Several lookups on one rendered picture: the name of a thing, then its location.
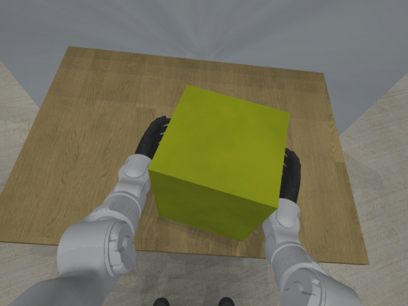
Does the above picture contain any left robot upper arm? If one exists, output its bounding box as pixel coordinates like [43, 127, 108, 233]
[8, 219, 136, 306]

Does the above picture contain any carton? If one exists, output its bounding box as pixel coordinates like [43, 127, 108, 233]
[148, 85, 290, 242]

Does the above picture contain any left robot hand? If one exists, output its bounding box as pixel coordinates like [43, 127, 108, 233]
[135, 116, 171, 160]

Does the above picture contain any right robot upper arm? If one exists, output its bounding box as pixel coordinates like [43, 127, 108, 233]
[280, 268, 363, 306]

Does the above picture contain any robot right forearm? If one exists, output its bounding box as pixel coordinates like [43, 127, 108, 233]
[263, 198, 331, 295]

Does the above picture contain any table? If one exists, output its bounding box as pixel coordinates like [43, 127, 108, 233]
[0, 46, 370, 265]

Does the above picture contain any robot left forearm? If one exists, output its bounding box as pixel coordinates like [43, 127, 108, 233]
[57, 154, 152, 270]

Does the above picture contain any right robot hand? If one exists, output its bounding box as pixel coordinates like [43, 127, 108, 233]
[279, 148, 301, 203]

